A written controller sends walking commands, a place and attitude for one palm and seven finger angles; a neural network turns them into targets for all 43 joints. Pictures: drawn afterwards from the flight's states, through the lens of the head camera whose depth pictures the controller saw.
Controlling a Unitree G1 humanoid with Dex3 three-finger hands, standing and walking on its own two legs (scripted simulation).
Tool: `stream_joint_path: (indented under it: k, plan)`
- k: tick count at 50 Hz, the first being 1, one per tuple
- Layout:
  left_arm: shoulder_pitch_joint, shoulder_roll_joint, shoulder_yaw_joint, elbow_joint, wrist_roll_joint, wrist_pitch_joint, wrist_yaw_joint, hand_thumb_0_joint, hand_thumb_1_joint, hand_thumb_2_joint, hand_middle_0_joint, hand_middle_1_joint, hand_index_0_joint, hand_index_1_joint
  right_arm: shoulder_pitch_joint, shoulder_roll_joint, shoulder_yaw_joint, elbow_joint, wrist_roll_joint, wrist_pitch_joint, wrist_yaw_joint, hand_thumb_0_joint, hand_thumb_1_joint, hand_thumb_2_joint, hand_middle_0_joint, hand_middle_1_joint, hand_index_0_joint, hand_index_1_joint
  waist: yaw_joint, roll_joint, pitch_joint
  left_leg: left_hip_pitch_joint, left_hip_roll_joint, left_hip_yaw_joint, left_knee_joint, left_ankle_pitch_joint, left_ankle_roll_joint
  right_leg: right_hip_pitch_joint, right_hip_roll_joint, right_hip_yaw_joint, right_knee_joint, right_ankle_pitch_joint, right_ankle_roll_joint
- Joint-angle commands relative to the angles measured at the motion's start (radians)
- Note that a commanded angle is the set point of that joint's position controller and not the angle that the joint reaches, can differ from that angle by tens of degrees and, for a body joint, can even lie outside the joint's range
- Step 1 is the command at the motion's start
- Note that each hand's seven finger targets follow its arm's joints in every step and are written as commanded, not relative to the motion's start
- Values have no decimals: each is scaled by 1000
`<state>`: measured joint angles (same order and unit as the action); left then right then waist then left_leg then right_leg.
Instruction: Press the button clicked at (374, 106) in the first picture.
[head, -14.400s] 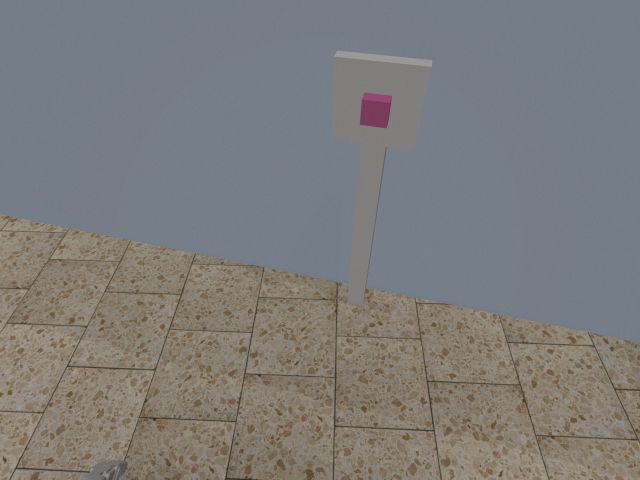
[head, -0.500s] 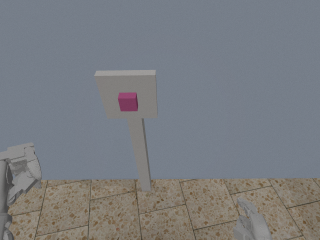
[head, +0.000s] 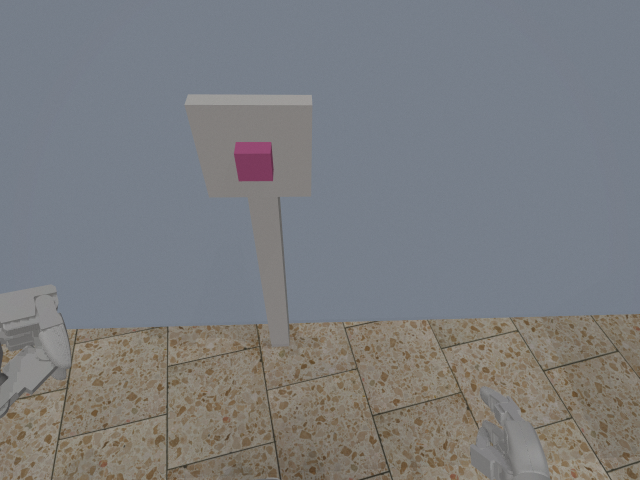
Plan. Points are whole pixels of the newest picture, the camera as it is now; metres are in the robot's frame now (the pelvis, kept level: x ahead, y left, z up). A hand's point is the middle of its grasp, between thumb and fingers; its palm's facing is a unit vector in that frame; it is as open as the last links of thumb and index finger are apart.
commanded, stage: step back with the hand held close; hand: left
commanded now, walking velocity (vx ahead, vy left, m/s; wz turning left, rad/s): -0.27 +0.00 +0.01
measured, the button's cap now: (254, 160) +0.58 +0.15 +0.06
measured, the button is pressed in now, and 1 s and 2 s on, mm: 0 0 0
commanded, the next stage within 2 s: stop stepping back and stand still in 0.64 s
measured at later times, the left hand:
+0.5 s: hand out of the picture +0.13 +0.26 +0.18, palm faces +0.38 -0.82 -0.43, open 3.1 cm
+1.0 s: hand out of the picture +0.03 +0.23 +0.17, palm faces +0.29 -0.85 -0.44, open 3.1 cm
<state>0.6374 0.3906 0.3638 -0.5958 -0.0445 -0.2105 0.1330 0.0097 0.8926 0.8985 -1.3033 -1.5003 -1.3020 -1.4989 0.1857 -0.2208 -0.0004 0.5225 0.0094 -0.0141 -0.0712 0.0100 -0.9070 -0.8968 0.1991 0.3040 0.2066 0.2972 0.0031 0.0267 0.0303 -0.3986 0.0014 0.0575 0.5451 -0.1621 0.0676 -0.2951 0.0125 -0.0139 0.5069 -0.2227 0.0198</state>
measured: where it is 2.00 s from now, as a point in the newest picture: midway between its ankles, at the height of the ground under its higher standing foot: outside the picture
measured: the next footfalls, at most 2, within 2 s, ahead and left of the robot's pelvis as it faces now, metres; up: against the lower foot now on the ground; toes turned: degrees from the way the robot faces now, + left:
right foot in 0.68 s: -0.17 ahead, -0.10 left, +0.00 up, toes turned -2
left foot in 0.84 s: -0.11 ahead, +0.09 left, +0.00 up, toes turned -3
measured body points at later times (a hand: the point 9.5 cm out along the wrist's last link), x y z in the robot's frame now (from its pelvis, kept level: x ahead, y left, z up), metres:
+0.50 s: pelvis -0.07 +0.01 +0.00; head -0.04 +0.05 +0.45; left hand +0.10 +0.30 +0.20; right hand +0.11 -0.21 -0.07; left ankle +0.03 +0.09 -0.73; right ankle -0.11 -0.13 -0.67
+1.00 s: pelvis -0.17 +0.00 +0.01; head -0.17 +0.02 +0.46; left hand +0.01 +0.27 +0.19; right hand -0.04 -0.26 -0.07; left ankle -0.08 +0.08 -0.73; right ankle -0.22 -0.12 -0.73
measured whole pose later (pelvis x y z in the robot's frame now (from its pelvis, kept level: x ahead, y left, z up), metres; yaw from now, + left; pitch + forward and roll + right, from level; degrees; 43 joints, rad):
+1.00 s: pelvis -0.17 +0.00 +0.01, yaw -3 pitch +1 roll -1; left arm 0.64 0.42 0.37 -0.58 -0.05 -0.20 0.15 0.01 0.89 0.90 -1.31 -1.50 -1.30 -1.50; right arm 0.25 -0.21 0.00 0.61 0.00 -0.10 -0.08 0.01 -0.91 -0.90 0.20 0.30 0.21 0.30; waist -0.03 -0.03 -0.02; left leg -0.36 -0.03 0.01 0.44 -0.11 0.04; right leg -0.18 0.02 0.00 0.49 -0.35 0.00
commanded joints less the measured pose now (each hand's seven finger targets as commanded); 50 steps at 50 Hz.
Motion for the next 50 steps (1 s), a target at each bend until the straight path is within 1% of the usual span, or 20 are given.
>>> stream_joint_path:
  k: [1, 5, 7, 10, 11, 15, 17, 19, 22, 25, 30, 32, 34, 35, 36, 39, 43, 46, 48, 50]
  plan:
    - [-17, 141, 140, -214, 11, -80, 30, 0, 900, 900, -1300, -1500, -1300, -1500, -88, -137, -49, -152, -10, -80, -21, 0, -900, -900, 200, 300, 200, 300, -2, 121, -99, -236, 172, -244, -301, -474, 31, 226, 11, 43, 72, -68, -14]
    - [-25, 157, 166, -228, 17, -94, 28, 0, 900, 900, -1300, -1500, -1300, -1500, -82, -138, -58, -147, -11, -104, -18, 0, -900, -900, 200, 300, 200, 300, 2, 126, -120, -266, 172, -234, -273, -499, 34, 242, 24, 66, 105, -61, -21]
    - [-9, 144, 157, -199, 14, -96, 26, 0, 900, 900, -1300, -1500, -1300, -1500, -68, -128, -59, -140, -12, -107, -14, 0, -900, -900, 200, 300, 200, 300, -3, 34, -97, -242, 123, -192, -184, -481, 15, 159, -14, 142, 16, -146, -44]
    - [-65, 151, 130, -196, 2, -93, 40, 0, 900, 900, -1300, -1500, -1300, -1500, -45, -119, -69, -92, -17, -92, 2, 0, -900, -900, 200, 300, 200, 300, -18, -176, -81, 63, -3, -84, 235, -251, -66, -241, -243, 395, -277, -277, -157]
    - [-89, 128, 92, -193, 6, -87, 46, 0, 900, 900, -1300, -1500, -1300, -1500, -42, -99, -61, -78, -16, -85, 8, 0, -900, -900, 200, 300, 200, 300, -25, -217, -93, 97, -9, -89, 315, -213, -68, -244, -291, 364, -270, -163, -173]
    - [-108, 170, 117, -210, 11, -76, 50, 0, 900, 900, -1300, -1500, -1300, -1500, -89, -96, -50, -76, -15, -72, -9, 0, -900, -900, 200, 300, 200, 300, -26, -89, -66, 105, 22, -101, -59, -95, -51, -137, -147, 168, -92, 80, -75]
    - [-80, 187, 151, -251, 18, -102, 42, 0, 900, 900, -1300, -1500, -1300, -1500, -101, -123, -57, -96, -17, -88, -16, 0, -900, -900, 200, 300, 200, 300, -2, 188, -136, -53, 240, -316, -259, -15, 40, 44, 31, 38, 190, 3, 0]
    - [-62, 180, 177, -261, 12, -111, 32, 0, 900, 900, -1300, -1500, -1300, -1500, -79, -111, -68, -95, -39, -120, -4, 0, -900, -900, 200, 300, 200, 300, -15, 242, -168, -178, 363, -475, -401, -283, 120, 73, 83, 87, 577, -252, -3]
    - [-15, 144, 148, -263, -9, -109, 39, 0, 900, 900, -1300, -1500, -1300, -1500, -62, -104, -74, -60, -41, -144, 16, 0, -900, -900, 200, 300, 200, 300, -4, 98, -187, 69, 307, -335, -251, 67, 107, -116, 48, 84, 511, -294, -7]
    - [-13, 115, 100, -290, -12, -104, 30, 0, 900, 900, -1300, -1500, -1300, -1500, -58, -104, -66, -46, -34, -163, 32, 0, -900, -900, 200, 300, 200, 300, -6, 213, -206, 176, 265, -264, -277, 93, 70, -84, 49, 14, 326, -303, -3]
    - [15, 181, 142, -265, -31, -96, 19, 0, 900, 900, -1300, -1500, -1300, -1500, -61, -103, -57, -36, -51, -152, 26, 0, -900, -900, 200, 300, 200, 300, 3, 223, -245, 196, 216, -212, -327, 38, -15, 104, 67, -44, -98, -188, -31]
    - [9, 205, 153, -260, -47, -109, 1, 0, 900, 900, -1300, -1500, -1300, -1500, -69, -97, -52, -50, -44, -118, 26, 0, -900, -900, 200, 300, 200, 300, 1, 131, -226, 215, 158, -131, -252, 17, -64, 109, 10, -14, -260, -88, -46]
    - [-16, 243, 188, -245, -59, -126, 10, 0, 900, 900, -1300, -1500, -1300, -1500, -86, -80, -40, -51, -36, -90, 21, 0, -900, -900, 200, 300, 200, 300, -9, -72, -204, 281, 61, -44, 43, -84, -104, -132, -203, 144, -316, 8, -112]
    - [-25, 223, 156, -227, -58, -120, 8, 0, 900, 900, -1300, -1500, -1300, -1500, -88, -83, -48, -44, -25, -99, 16, 0, -900, -900, 200, 300, 200, 300, -3, -174, -218, 298, -4, -24, 198, -154, -118, -228, -258, 153, -327, -71, -144]
    - [7, 203, 147, -191, -45, -96, 11, 0, 900, 900, -1300, -1500, -1300, -1500, -89, -92, -60, -46, -19, -97, 12, 0, -900, -900, 200, 300, 200, 300, -1, -231, -180, 174, -16, -53, 298, -182, -106, -181, -280, 155, -266, 99, -160]
    - [33, 178, 141, -157, -20, -50, 23, 0, 900, 900, -1300, -1500, -1300, -1500, -116, -60, -21, -72, -11, -70, -10, 0, -900, -900, 200, 300, 200, 300, -20, -135, -132, 16, 7, -61, 114, -101, -76, 59, -214, 84, -100, 512, -111]
    - [-14, 186, 122, -194, -22, -61, 30, 0, 900, 900, -1300, -1500, -1300, -1500, -50, -134, -44, -86, 11, -118, -23, 0, -900, -900, 200, 300, 200, 300, -4, 15, -174, 284, 130, -170, -140, 345, -9, 45, -28, 30, -39, 141, 14]
    - [-3, 177, 124, -244, -14, -65, 30, 0, 900, 900, -1300, -1500, -1300, -1500, -70, -117, -31, -80, -11, -150, -22, 0, -900, -900, 200, 300, 200, 300, -1, 204, -146, 106, 175, -333, -347, -191, 7, 117, 15, 4, 6, -172, -10]
    - [10, 163, 122, -236, -3, -57, 36, 0, 900, 900, -1300, -1500, -1300, -1500, -67, -113, -32, -85, -10, -155, -18, 0, -900, -900, 200, 300, 200, 300, -4, 162, -90, -40, 141, -295, -415, -452, -16, 200, 24, -17, -45, -195, -30]
    - [49, 171, 138, -206, -3, -49, 37, 0, 900, 900, -1300, -1500, -1300, -1500, -58, -113, -42, -89, -8, -154, -14, 0, -900, -900, 200, 300, 200, 300, -5, 81, -99, -30, 77, -209, -330, -390, -45, 206, 10, -10, -145, -216, -39]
